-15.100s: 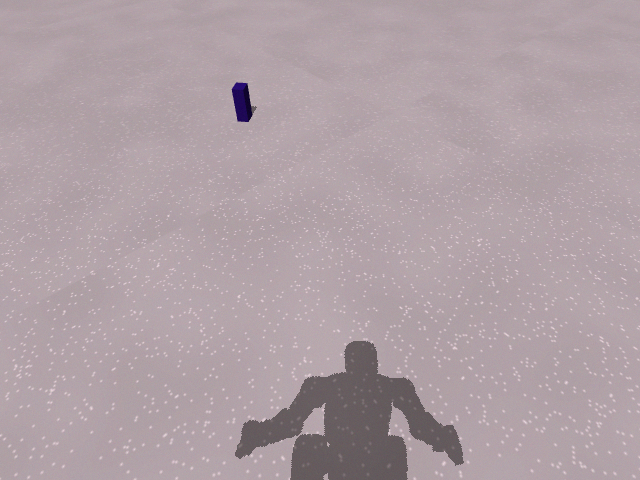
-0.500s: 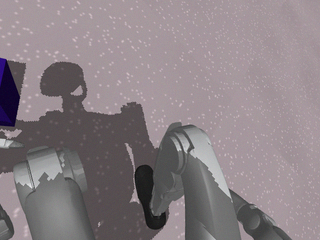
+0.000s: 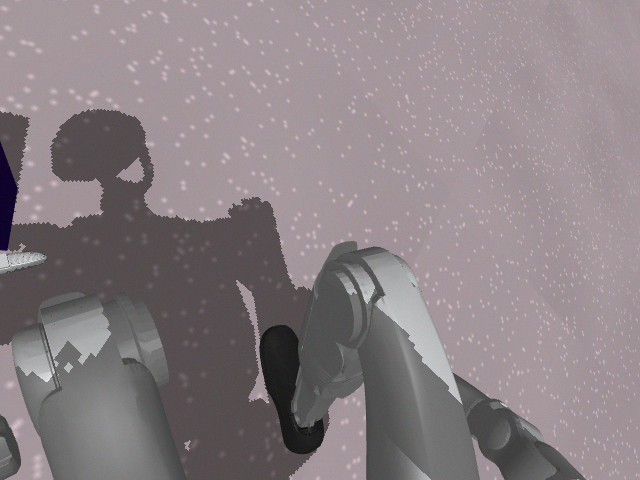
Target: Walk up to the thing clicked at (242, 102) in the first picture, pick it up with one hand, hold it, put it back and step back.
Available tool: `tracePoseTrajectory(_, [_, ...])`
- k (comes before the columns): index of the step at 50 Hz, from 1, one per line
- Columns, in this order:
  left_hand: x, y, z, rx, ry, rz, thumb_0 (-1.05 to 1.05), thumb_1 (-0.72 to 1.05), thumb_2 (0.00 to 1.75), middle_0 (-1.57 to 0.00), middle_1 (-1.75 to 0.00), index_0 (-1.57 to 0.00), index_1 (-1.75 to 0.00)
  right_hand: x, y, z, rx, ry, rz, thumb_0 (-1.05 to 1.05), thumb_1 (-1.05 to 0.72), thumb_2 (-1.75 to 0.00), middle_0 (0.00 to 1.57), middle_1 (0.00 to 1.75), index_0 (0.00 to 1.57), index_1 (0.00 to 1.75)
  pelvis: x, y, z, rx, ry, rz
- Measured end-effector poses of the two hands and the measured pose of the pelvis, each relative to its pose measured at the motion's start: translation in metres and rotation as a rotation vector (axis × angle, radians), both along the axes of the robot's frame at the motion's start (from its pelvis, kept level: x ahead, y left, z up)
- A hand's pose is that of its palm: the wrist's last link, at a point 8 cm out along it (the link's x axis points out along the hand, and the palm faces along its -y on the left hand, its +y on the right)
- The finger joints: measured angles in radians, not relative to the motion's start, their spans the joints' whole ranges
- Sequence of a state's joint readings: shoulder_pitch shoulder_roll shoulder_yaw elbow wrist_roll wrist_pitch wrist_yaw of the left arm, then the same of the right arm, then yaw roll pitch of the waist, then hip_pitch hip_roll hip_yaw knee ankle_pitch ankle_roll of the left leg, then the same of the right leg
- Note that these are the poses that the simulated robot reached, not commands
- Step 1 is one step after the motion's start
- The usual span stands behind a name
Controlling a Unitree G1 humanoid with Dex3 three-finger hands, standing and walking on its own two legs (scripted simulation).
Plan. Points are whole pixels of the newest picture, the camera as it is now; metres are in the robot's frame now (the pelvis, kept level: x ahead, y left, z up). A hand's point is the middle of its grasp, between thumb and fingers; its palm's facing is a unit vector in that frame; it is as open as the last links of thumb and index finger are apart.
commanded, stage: rest palm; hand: left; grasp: from the side
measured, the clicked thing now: out of the picture +0.46 +0.29 -0.18
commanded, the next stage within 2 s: close in 0.16 s
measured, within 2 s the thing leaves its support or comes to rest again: neither
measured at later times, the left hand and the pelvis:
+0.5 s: hand out of the picture +0.43 +0.29 -0.17, palm faces +0.41 -0.91 -0.03, open 13.6 cm; pelvis +0.00 +0.00 +0.00, yaw -1 degrees
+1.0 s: hand out of the picture +0.43 +0.30 -0.17, palm faces +0.42 -0.91 -0.03, open 11.5 cm; pelvis +0.00 +0.00 +0.00, yaw -1 degrees
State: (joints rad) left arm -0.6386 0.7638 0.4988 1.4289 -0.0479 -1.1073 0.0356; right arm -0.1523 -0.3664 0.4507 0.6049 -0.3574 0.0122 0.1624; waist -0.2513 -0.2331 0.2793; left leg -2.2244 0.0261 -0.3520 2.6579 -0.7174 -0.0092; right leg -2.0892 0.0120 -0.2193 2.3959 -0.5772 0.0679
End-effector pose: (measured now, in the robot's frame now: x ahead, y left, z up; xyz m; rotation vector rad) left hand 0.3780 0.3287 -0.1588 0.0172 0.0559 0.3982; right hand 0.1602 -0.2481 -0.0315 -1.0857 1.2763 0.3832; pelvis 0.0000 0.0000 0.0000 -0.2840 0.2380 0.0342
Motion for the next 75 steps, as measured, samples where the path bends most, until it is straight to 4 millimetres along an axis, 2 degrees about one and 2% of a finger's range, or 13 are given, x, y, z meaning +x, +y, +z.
tracePoseTrajectory(16, [0.005, 0.003, -0.003, 0.014, 0.007, 0.014, -0.01, -0.24, 0.28, -0.04, -0.12, -0.02, -0.13, -0.001, 0.004, 0.001, -0.006, 0.023, 0.016, 0.0, -0.89, -0.91, 0.2, 0.3, 0.2, 0.3, -0.001, 0.001, 0.001, -0.008, -0.001, -0.006])
tracePoseTrajectory(25, [0.008, 0.005, -0.006, 0.007, 0.002, 0.026, -0.01, -0.05, 0.39, -0.23, -0.28, -0.22, -0.29, 0.0, 0.004, 0.003, -0.02, 0.033, 0.03, 0.0, -0.89, -0.9, 0.2, 0.3, 0.2, 0.3, 0.0, 0.001, 0.002, -0.012, -0.001, -0.008])
tracePoseTrajectory(37, [0.012, 0.006, -0.006, 0.001, -0.003, 0.009, 0.0, -0.06, 0.46, -0.45, -0.47, -0.44, -0.48, 0.001, 0.006, 0.008, -0.039, 0.032, 0.038, 0.0, -0.88, -0.9, 0.2, 0.3, 0.2, 0.3, 0.0, 0.002, 0.005, -0.021, 0.001, -0.01])
tracePoseTrajectory(58, [0.008, 0.011, -0.009, -0.002, -0.006, 0.042, 0.0, -0.13, 0.69, -0.49, -0.64, -0.5, -0.65, -0.006, 0.003, 0.008, -0.05, 0.034, 0.026, 0.0, -0.88, -0.9, 0.2, 0.3, 0.2, 0.3, -0.003, 0.003, 0.002, -0.021, -0.015, -0.015])
tracePoseTrajectory(75, [0.006, 0.014, -0.01, -0.012, -0.013, 0.037, 0.01, -0.2, 0.81, -0.54, -0.75, -0.55, -0.76, 0.008, 0.009, 0.009, -0.048, 0.016, 0.048, 0.0, -0.88, -0.9, 0.2, 0.3, 0.2, 0.3, 0.0, 0.004, 0.003, -0.029, -0.011, -0.012])
